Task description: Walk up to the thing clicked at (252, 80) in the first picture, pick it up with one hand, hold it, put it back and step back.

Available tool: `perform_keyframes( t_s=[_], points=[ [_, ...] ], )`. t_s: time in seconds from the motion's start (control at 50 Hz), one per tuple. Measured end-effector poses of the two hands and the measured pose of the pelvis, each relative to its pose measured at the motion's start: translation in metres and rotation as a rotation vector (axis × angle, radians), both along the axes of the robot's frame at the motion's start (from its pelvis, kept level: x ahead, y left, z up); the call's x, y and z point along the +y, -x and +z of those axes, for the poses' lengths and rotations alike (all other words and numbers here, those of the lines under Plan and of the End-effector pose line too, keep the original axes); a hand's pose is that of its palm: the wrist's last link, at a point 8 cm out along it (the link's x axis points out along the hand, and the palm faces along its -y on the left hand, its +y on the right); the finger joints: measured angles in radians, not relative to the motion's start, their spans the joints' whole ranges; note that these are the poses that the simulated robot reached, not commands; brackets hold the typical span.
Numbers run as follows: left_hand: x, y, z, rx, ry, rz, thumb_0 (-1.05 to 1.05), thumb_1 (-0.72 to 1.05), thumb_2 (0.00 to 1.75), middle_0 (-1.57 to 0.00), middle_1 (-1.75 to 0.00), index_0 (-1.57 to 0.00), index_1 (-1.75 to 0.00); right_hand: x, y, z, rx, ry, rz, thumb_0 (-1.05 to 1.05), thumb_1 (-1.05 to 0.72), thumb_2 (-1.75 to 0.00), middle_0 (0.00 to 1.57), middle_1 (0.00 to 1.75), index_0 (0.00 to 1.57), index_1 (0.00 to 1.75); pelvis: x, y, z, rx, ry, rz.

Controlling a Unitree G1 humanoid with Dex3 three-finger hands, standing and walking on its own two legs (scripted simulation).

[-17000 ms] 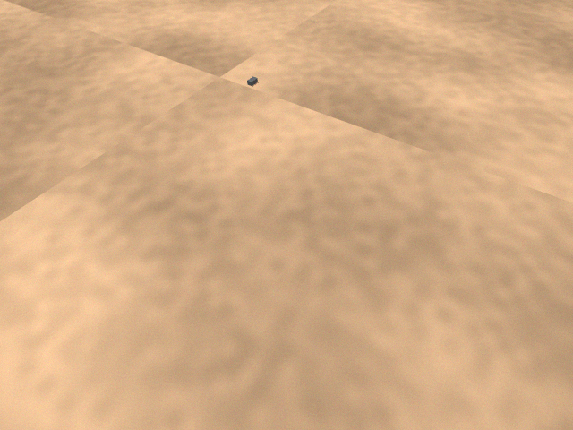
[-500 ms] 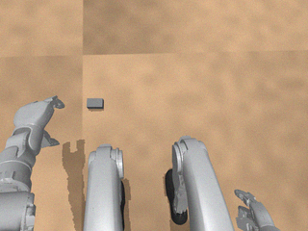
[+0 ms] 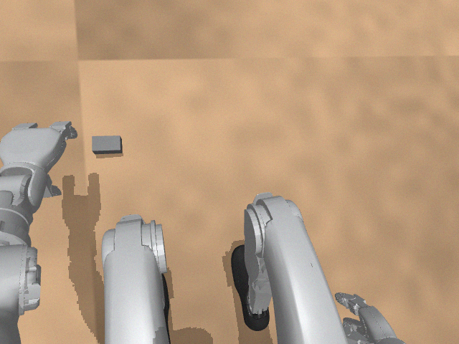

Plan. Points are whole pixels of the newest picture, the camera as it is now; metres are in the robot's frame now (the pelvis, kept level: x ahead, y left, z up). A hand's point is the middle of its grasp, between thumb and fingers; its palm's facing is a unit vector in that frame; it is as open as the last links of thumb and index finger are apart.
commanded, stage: rise first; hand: left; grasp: from above
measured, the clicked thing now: (107, 144) +0.53 +0.21 -0.35
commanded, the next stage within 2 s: none
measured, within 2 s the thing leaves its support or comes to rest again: neither
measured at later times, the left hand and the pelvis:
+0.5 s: hand (58, 159) +0.45 +0.27 -0.21, palm faces -0.47 -0.01 -0.88, open 11.6 cm; pelvis +0.01 +0.00 -0.02, yaw -2 degrees
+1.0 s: hand (63, 155) +0.47 +0.26 -0.22, palm faces -0.47 -0.01 -0.88, open 11.4 cm; pelvis +0.01 +0.00 -0.03, yaw -2 degrees
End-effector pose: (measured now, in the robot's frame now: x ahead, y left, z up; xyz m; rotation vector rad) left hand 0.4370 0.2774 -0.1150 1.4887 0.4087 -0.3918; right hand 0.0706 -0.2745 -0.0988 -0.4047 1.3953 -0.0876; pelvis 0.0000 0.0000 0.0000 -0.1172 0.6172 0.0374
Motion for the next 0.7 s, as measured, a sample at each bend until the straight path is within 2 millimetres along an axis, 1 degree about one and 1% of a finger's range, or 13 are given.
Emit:
perform_keyframes(
  t_s=[0.18,0.28,0.44,0.7],
  points=[
    [-0.003,-0.011,-0.014,-0.019,-0.024,-0.029,0.0,-0.12,0.68,-0.43,-0.6,-0.43,-0.6,-0.005,0.009,-0.013,0.04,0.002,0.008,0.0,-0.9,-0.9,0.2,0.3,0.21,0.3,-0.004,-0.002,-0.014,-0.006,-0.004,-0.012],
    [-0.003,-0.016,-0.021,-0.027,-0.027,-0.024,0.0,-0.11,0.67,-0.43,-0.61,-0.43,-0.61,-0.006,0.014,-0.017,0.061,0.009,0.007,0.0,-0.91,-0.9,0.2,0.3,0.21,0.3,-0.005,-0.003,-0.019,-0.006,-0.004,-0.018],
    [-0.005,-0.022,-0.03,-0.026,-0.031,-0.02,0.0,-0.11,0.66,-0.43,-0.62,-0.44,-0.62,-0.005,0.017,-0.017,0.077,0.017,0.003,0.0,-0.91,-0.9,0.2,0.3,0.21,0.3,-0.004,-0.006,-0.023,0.0,0.002,-0.022],
    [-0.008,-0.03,-0.04,-0.025,-0.029,-0.02,0.0,-0.08,0.63,-0.44,-0.63,-0.46,-0.62,-0.002,0.015,-0.014,0.078,0.021,0.004,0.0,-0.91,-0.9,0.2,0.3,0.21,0.3,-0.001,-0.009,-0.023,0.009,0.013,-0.024]
  ],
)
